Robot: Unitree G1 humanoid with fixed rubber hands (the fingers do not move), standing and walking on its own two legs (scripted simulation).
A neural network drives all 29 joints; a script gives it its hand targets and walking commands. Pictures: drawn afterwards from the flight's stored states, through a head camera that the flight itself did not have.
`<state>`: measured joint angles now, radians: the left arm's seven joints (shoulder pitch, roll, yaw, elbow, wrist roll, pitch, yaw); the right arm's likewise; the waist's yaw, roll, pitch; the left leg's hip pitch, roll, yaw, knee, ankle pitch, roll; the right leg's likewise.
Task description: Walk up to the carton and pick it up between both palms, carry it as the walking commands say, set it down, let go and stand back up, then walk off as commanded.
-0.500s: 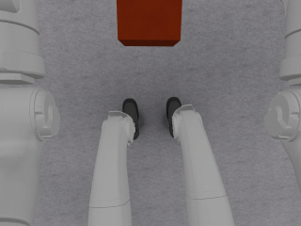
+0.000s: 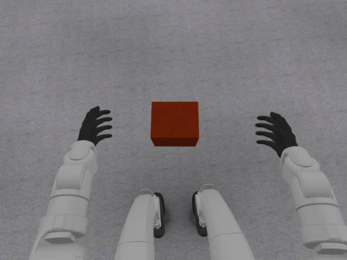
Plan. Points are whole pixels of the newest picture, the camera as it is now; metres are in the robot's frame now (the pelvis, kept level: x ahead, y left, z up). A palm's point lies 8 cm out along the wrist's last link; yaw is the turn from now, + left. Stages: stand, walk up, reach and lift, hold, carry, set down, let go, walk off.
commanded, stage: let go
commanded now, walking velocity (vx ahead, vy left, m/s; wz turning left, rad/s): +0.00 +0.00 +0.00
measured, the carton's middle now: (174, 125) +0.56 -0.01 -0.59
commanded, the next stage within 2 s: stand in 0.78 s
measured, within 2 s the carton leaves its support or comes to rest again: neither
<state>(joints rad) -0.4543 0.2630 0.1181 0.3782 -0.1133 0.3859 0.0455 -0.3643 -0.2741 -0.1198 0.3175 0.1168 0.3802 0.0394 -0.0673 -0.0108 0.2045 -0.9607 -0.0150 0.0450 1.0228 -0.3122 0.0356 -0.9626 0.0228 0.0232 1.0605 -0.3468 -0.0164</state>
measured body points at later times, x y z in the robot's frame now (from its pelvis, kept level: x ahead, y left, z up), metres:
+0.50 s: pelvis +0.06 +0.02 +0.07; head +0.10 +0.03 +0.51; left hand +0.25 +0.25 -0.01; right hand +0.22 -0.22 +0.00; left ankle +0.10 +0.11 -0.66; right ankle +0.09 -0.11 -0.66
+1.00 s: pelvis +0.09 +0.02 +0.07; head +0.04 +0.03 +0.52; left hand +0.28 +0.28 +0.01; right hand +0.23 -0.27 +0.01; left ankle +0.10 +0.11 -0.66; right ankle +0.09 -0.11 -0.66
